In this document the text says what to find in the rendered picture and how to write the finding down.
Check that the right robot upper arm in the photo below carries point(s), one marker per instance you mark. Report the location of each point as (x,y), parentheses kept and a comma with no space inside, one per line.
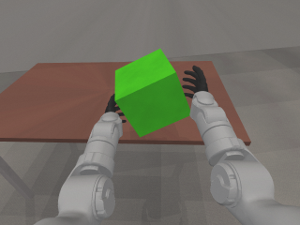
(247,190)

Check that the robot right hand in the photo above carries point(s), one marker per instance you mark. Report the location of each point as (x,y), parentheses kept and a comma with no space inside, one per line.
(200,82)

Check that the robot left forearm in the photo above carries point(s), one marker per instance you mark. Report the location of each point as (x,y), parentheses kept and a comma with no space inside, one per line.
(99,153)

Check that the robot left hand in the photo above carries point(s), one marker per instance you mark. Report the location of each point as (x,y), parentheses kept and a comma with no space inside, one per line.
(112,109)

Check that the table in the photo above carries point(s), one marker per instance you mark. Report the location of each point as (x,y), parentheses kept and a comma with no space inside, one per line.
(61,103)

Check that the carton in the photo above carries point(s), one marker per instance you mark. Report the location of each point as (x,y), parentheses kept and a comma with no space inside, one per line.
(149,93)

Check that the robot right forearm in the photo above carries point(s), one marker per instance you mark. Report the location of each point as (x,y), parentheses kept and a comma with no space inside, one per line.
(216,131)

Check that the left robot upper arm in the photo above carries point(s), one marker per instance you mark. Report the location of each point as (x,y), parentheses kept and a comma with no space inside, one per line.
(84,200)

